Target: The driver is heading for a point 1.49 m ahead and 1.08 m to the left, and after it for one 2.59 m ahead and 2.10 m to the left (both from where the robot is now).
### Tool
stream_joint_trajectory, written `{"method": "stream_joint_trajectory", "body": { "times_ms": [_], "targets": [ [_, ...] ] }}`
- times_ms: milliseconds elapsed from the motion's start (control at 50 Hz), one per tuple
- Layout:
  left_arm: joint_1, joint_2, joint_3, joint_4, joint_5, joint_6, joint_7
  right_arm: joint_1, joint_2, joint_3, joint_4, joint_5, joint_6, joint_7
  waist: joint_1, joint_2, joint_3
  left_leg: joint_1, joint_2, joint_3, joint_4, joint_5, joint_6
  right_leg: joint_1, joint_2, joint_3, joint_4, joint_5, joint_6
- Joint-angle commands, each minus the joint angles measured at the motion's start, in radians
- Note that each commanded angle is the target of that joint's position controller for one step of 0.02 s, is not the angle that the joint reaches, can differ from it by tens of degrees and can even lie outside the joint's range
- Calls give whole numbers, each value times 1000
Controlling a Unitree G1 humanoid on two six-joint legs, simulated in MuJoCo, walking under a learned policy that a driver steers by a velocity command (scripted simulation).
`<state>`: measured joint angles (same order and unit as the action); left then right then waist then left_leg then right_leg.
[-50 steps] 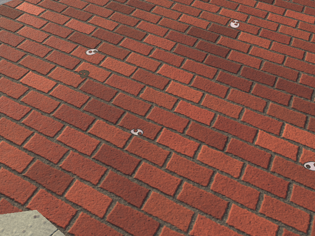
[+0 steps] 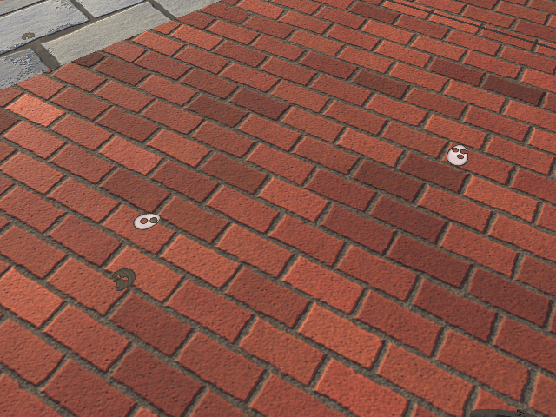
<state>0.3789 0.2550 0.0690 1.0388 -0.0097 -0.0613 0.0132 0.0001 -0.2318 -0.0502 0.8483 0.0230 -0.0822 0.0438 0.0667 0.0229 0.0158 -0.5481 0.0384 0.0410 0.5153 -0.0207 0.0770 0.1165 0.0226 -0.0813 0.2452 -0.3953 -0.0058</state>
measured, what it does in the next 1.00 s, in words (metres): walks ahead, turning left: left foot, then right foot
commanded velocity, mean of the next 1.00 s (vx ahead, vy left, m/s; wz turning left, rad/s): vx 0.50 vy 0.00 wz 0.51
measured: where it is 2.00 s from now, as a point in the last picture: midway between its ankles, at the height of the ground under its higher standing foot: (138, 239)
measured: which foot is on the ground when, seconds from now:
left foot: up 0.00-0.00, down 0.02-0.54, up 0.56-1.00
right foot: down 0.00-0.04, up 0.06-0.50, down 0.52-1.00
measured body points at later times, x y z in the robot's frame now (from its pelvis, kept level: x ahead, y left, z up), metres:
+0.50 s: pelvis +0.29 +0.02 +0.01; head +0.32 +0.03 +0.46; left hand +0.47 +0.30 -0.07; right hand +0.35 -0.27 -0.12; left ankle +0.16 +0.10 -0.73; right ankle +0.46 -0.08 -0.72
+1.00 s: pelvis +0.53 +0.11 +0.00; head +0.56 +0.14 +0.45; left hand +0.38 +0.37 -0.13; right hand +0.86 +0.04 -0.07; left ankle +0.60 +0.29 -0.71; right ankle +0.46 -0.08 -0.73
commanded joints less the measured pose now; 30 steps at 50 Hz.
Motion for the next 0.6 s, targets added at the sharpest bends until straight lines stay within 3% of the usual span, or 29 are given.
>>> {"method": "stream_joint_trajectory", "body": {
  "times_ms": [20, 40, 60, 80, 100, 120, 140, 160, 200, 260, 340, 420, 460, 500, 520, 540, 560, 580, 600],
  "targets": [
    [-38, 157, 28, -58, 7, 7, 15, 249, -196, -75, 19, -2, -4, -1, -184, -86, -160, 403, -54, 9, 4, -22, 77, -101, -219, -21, 414, 957, -83],
    [38, 87, 4, -89, 26, -5, 9, 394, -289, -100, 41, -13, 2, -10, -176, 89, -299, 799, 170, -371, 12, -70, 206, -473, -120, -50, 787, 602, -24],
    [58, 27, -22, -87, 23, -38, -7, 416, -278, -92, 48, 4, 5, -9, -152, 240, -382, 967, 318, -812, -185, -236, 324, -747, 46, 61, 1052, -124, 14],
    [-31, 110, -2, -112, -11, -72, -20, 376, -216, -70, 37, 0, 4, -10, -173, 174, -311, 931, 287, -762, -222, -315, 276, -871, -18, 181, 1135, -124, -15],
    [-125, 138, 2, -144, -33, -91, -23, 306, -183, -62, 13, -8, -1, -14, -164, 113, -196, 801, 250, -622, -230, -255, 242, -902, -62, 170, 1114, -49, -35],
    [-165, 135, 5, -151, -22, -97, -17, 242, -162, -55, -1, -17, -6, -12, -129, 13, -115, 642, 213, -519, -254, -154, 223, -868, -101, 161, 1028, 22, -38],
    [-170, 144, 16, -150, -2, -90, -8, 199, -133, -45, -15, -24, -11, -14, -92, -7, -85, 526, 184, -450, -273, -65, 207, -794, -133, 165, 939, 64, -34],
    [-163, 136, 19, -155, 7, -78, -4, 181, -123, -40, -24, -28, -12, -15, -65, 3, -72, 451, 164, -427, -295, -25, 207, -737, -143, 168, 896, 77, -27],
    [-161, 108, 20, -168, 16, -56, 3, 195, -148, -45, -28, -17, -11, -24, -44, 20, -50, 369, 149, -386, -329, -7, 215, -706, -144, 157, 796, 90, 0],
    [-274, 96, 18, -214, 23, -43, 9, 253, -192, -58, -24, -11, -10, -47, -70, 24, -5, 313, 119, -335, -355, -18, 199, -736, -122, 142, 595, 265, 40],
    [-418, 68, 5, -262, 14, -51, -5, 313, -192, -59, -16, -5, 2, -60, -121, 50, 15, 258, 61, -282, -333, -68, 140, -634, -59, 126, 337, 494, 48],
    [-485, 97, 5, -303, 1, -63, -20, 369, -183, -60, -2, 4, 15, -63, -141, 56, 8, 368, 95, -364, -246, -101, 126, -616, -40, 156, 236, 469, 41],
    [-473, 125, 12, -310, -2, -75, -28, 368, -190, -64, -10, 1, 23, -69, -123, 75, -2, 421, 116, -420, -179, -75, 117, -579, -34, 161, 205, 384, 27],
    [-343, 160, 29, -280, 0, -86, -25, 348, -173, -59, -29, -4, 29, -70, -52, 95, -57, 414, 78, -428, -65, 5, 87, -396, -31, 139, 154, 340, -13],
    [-198, 204, 44, -258, 18, -91, -20, 328, -128, -42, -52, -12, 26, -65, 18, 58, -175, 323, 22, -374, 139, -2, 55, -158, -131, 216, 195, 333, -69],
    [-45, 295, 68, -241, 32, -84, -11, 415, -68, -24, -77, -6, 16, -63, 24, -150, -340, 33, -107, -231, 475, -261, -22, 220, -360, 530, 191, 261, -191],
    [-10, 277, 67, -211, 11, -67, -19, 477, -86, -18, -94, 15, 7, -62, -2, -371, -389, -197, -101, -191, 685, -596, -40, 314, -483, 856, 94, 59, -275],
    [-69, 176, 40, -242, 4, -62, -19, 419, -187, -41, -83, 22, 10, -63, 15, -219, -246, -266, -35, -219, 773, -530, -44, 197, -437, 760, 67, -55, -231],
    [-124, 135, 28, -254, 8, -54, -17, 337, -204, -49, -98, 14, 17, -64, 15, -134, -140, -263, 2, -183, 775, -443, -47, 58, -389, 598, 51, -1, -186]
  ]
}}
Keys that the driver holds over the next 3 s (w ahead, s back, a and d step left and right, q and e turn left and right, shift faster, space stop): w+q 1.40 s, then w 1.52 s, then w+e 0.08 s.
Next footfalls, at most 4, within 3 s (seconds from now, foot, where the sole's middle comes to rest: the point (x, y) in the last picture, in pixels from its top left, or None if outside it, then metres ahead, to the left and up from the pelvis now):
0.02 left None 0.19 0.11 -0.76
0.52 right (334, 406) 0.50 -0.06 -0.76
1.04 left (187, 342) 0.63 0.30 -0.76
1.52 right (194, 231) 0.98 0.34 -0.76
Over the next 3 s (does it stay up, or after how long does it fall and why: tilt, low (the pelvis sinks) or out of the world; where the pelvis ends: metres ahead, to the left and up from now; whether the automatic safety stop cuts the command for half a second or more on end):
stays up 1.27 0.94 0.01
